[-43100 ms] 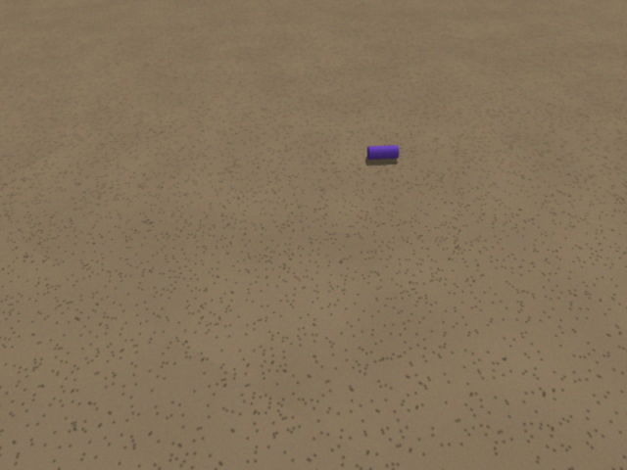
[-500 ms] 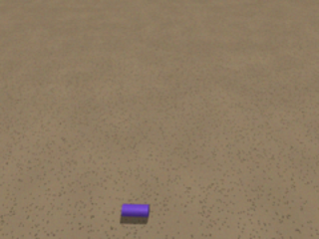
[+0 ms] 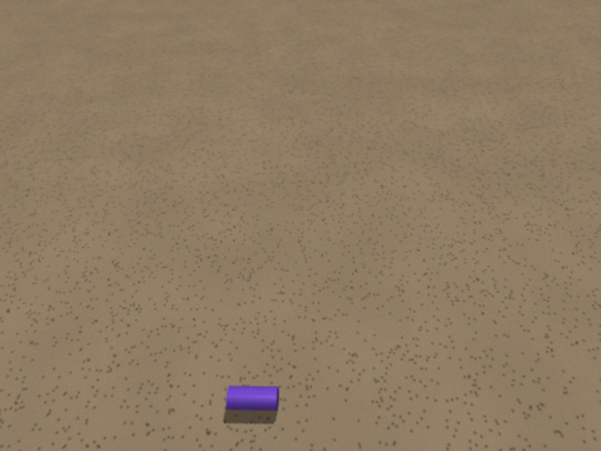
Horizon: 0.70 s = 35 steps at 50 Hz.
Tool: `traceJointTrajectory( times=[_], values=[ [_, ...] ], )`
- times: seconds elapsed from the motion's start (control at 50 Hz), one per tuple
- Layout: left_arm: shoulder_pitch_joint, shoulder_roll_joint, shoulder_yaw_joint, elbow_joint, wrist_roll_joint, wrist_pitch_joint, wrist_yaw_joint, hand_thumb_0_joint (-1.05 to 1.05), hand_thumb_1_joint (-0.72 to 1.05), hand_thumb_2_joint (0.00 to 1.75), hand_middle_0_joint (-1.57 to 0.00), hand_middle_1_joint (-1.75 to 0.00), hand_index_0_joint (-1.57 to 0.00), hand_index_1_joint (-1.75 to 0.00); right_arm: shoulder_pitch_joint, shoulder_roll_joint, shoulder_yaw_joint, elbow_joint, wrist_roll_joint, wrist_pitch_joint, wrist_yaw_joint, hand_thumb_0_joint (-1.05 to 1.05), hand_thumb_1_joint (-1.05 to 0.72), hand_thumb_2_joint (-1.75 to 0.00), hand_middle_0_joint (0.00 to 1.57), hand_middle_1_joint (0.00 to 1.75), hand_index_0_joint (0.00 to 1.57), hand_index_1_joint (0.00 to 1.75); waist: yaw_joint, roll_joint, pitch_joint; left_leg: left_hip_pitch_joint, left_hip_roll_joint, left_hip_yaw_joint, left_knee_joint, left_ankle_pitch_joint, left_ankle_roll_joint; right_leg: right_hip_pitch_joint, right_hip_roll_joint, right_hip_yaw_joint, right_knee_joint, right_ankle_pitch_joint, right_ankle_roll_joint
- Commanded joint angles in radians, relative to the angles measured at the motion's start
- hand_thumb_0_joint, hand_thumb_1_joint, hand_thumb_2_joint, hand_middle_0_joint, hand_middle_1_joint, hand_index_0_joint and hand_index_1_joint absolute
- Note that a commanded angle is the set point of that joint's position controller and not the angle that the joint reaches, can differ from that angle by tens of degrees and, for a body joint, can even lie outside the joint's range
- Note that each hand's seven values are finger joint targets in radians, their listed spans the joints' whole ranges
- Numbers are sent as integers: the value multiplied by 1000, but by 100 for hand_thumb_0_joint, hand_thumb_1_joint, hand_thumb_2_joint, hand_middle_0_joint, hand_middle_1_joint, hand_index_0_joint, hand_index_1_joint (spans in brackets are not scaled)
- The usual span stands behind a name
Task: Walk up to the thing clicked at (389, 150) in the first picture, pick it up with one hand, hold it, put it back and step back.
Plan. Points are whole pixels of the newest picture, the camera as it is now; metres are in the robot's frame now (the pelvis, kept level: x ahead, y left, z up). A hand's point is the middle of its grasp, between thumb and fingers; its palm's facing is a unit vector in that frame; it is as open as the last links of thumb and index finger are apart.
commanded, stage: stand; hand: left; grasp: from above
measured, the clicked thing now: (253, 397) +0.44 +0.21 -0.75
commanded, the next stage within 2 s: step back in 0.52 s
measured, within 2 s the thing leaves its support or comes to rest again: neither
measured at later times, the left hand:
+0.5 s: hand out of the picture +0.08 +0.25 -0.16, palm faces +0.00 -0.94 -0.34, open 7.4 cm
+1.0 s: hand out of the picture +0.07 +0.31 -0.18, palm faces -0.07 -0.93 -0.36, open 7.4 cm
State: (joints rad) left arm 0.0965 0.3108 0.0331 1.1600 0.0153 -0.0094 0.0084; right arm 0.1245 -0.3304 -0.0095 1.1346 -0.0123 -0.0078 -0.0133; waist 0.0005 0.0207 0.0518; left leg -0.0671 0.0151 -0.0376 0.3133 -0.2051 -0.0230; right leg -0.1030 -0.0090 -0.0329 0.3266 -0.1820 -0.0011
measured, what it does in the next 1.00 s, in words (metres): lifts its right foot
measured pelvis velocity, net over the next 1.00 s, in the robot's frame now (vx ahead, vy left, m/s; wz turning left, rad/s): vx -0.08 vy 0.06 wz -0.03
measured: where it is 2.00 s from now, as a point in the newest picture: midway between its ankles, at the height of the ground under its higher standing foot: outside the picture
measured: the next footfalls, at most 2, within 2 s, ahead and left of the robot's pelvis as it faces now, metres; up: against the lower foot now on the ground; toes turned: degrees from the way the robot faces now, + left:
right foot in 1.26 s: -0.12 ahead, -0.07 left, +0.00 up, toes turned -3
left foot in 1.60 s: -0.21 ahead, +0.16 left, +0.00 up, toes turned -5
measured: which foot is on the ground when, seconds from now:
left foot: down 0.00-1.00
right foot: down 0.00-0.82, up 0.84-1.00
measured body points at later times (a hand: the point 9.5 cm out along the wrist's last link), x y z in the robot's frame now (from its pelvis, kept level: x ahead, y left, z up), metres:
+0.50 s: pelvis +0.00 +0.00 +0.00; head +0.02 -0.01 +0.45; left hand +0.08 +0.30 -0.13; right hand +0.07 -0.30 -0.14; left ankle -0.02 +0.14 -0.75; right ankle +0.00 -0.12 -0.75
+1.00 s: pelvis -0.08 +0.06 -0.02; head +0.00 +0.08 +0.43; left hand +0.07 +0.36 -0.15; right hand -0.02 -0.26 -0.13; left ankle -0.06 +0.14 -0.75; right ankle -0.09 -0.08 -0.67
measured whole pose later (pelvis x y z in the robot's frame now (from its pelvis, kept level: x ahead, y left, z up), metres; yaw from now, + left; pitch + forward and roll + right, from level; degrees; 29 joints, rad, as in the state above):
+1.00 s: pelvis -0.08 +0.06 -0.02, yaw -2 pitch -1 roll -1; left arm 0.05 0.40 0.06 0.89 0.01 0.06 0.03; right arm 0.15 -0.35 -0.06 0.93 -0.02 0.03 -0.01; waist -0.03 -0.05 0.20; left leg -0.26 -0.03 0.01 0.57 -0.29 0.06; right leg -0.47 0.13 0.16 1.13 -0.51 -0.01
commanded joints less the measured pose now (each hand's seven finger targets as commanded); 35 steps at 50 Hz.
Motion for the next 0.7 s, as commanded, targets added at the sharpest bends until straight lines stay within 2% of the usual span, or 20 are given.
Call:
traceJointTrajectory(
  times=[0.0, 0.02, 0.08, 0.12, 0.22, 0.24, 0.32, 0.38, 0.42, 0.48, 0.5, 0.54, 0.58, 0.6, 0.62, 0.64, 0.66, 0.68],
  values=[
    [-40, 211, 31, -58, -5, -19, 11, 0, 90, 90, -20, -30, -20, -30, -27, -197, -31, -54, -4, -19, -9, 0, -90, -90, 20, 30, 20, 30, 5, -19, -45, -55, 99, -62, -49, 140, 37, 30, -113, 95, -51, 123, -13],
    [-45, 218, 33, -61, -6, -20, 10, 0, 90, 90, -20, -30, -20, -30, -23, -201, -31, -53, -5, -21, -9, 0, -90, -90, 20, 30, 20, 30, 1, -16, -56, -53, 103, -59, -44, 159, 39, 47, -121, 102, -46, 158, -16],
    [-38, 215, 32, -61, -5, -21, 10, 0, 90, 90, -20, -30, -20, -30, -28, -204, -31, -55, -4, -23, -9, 0, -90, -90, 20, 30, 20, 30, 6, -14, -75, -38, 106, -61, -43, 188, 39, 53, -119, 93, -36, 179, -16],
    [-37, 214, 30, -60, -6, -20, 9, 0, 90, 90, -20, -30, -20, -30, -29, -200, -29, -57, -3, -23, -8, 0, -90, -90, 20, 30, 20, 30, 5, -26, -70, -46, 104, -64, -49, 173, 36, 49, -114, 86, -38, 151, -15],
    [-42, 225, 29, -66, -6, -22, 9, 0, 90, 90, -20, -30, -20, -30, -22, -202, -29, -53, -3, -21, -7, 0, -90, -90, 20, 30, 20, 30, 0, -14, -59, -51, 102, -60, -44, 175, 34, 42, -118, 96, -46, 157, -14],
    [-40, 223, 29, -69, -6, -22, 9, 0, 90, 90, -20, -30, -20, -30, -28, -207, -30, -56, -3, -23, -9, 0, -90, -90, 20, 30, 20, 30, 2, -12, -75, -32, 109, -59, -36, 197, 37, 44, -123, 98, -38, 192, -18],
    [-38, 221, 26, -72, -7, -24, 10, 0, 90, 90, -20, -30, -20, -30, -26, -206, -28, -58, -3, -24, -7, 0, -90, -90, 20, 30, 20, 30, 3, -17, -88, -29, 110, -59, -35, 227, 38, 58, -123, 91, -30, 224, -16],
    [-38, 222, 24, -69, -7, -22, 9, 0, 90, 90, -20, -30, -20, -30, -24, -207, -28, -55, -2, -22, -8, 0, -90, -90, 20, 30, 20, 30, 2, -18, -72, -28, 109, -59, -45, 202, 35, 34, -119, 92, -35, 188, -16],
    [-42, 225, 25, -74, -7, -24, 9, 0, 90, 90, -20, -30, -20, -30, -29, -211, -31, -58, -4, -24, -7, 0, -90, -90, 20, 30, 20, 30, 2, -20, -93, -18, 113, -57, -36, 244, 36, 55, -123, 90, -23, 232, -20],
    [-36, 223, 23, -72, -9, -23, 8, 0, 90, 90, -20, -30, -20, -30, -28, -214, -32, -55, -1, -24, -7, 0, -90, -90, 20, 30, 20, 30, 3, -18, -84, -18, 111, -55, -41, 238, 33, 47, -121, 94, -28, 231, -21],
    [-26, 304, 65, -103, -29, -13, 11, 0, 90, 90, -20, -30, -20, -30, -71, -263, -51, -87, 7, -5, -1, 0, -90, -90, 20, 30, 20, 30, 6, -31, 27, -104, 85, -60, 73, 347, 57, -21, -116, 120, 40, 410, -23],
    [-11, 303, 72, -139, -30, -9, 18, 0, 90, 90, -20, -30, -20, -30, -38, -242, -52, -112, 19, 5, 1, 0, -90, -90, 20, 30, 20, 30, -6, -48, -63, -102, 72, -29, 154, 374, 61, 24, -140, 125, 82, 501, -64],
    [-17, 317, 83, -173, -29, -1, 19, 0, 90, 90, -20, -30, -20, -30, -24, -228, -58, -138, 22, 18, 3, 0, -90, -90, 20, 30, 20, 30, -5, -96, -122, -102, 20, 3, 282, 280, 55, 0, -198, 177, 73, 516, -127],
    [-37, 324, 85, -194, -23, 3, 19, 0, 90, 90, -20, -30, -20, -30, -18, -224, -63, -150, 23, 27, 5, 0, -90, -90, 20, 30, 20, 30, -10, -133, -129, -126, -18, 20, 353, 160, 50, -13, -242, 215, 55, 508, -166],
    [-54, 331, 86, -219, -15, 6, 20, 0, 90, 90, -20, -30, -20, -30, -7, -215, -66, -162, 20, 36, 8, 0, -90, -90, 20, 30, 20, 30, -7, -180, -126, -156, -54, 22, 458, -82, 51, -42, -299, 261, 42, 510, -213],
    [-66, 337, 88, -245, -1, 8, 22, 0, 90, 90, -20, -30, -20, -30, -2, -220, -73, -179, 13, 47, 12, 0, -90, -90, 20, 30, 20, 30, -4, -217, -119, -186, -69, -3, 583, -305, 63, -83, -348, 298, 44, 505, -260],
    [-88, 342, 91, -268, 8, 10, 23, 0, 90, 90, -20, -30, -20, -30, 36, -215, -75, -189, 10, 54, 16, 0, -90, -90, 20, 30, 20, 30, -22, -210, -107, -176, -48, -47, 627, -351, 71, -141, -357, 276, 60, 471, -267],
    [-114, 332, 87, -287, 10, 12, 24, 0, 90, 90, -20, -30, -20, -30, 54, -216, -77, -196, 16, 55, 19, 0, -90, -90, 20, 30, 20, 30, -34, -212, -98, -177, -41, -55, 610, -352, 76, -155, -334, 248, 91, 469, -257]
  ],
)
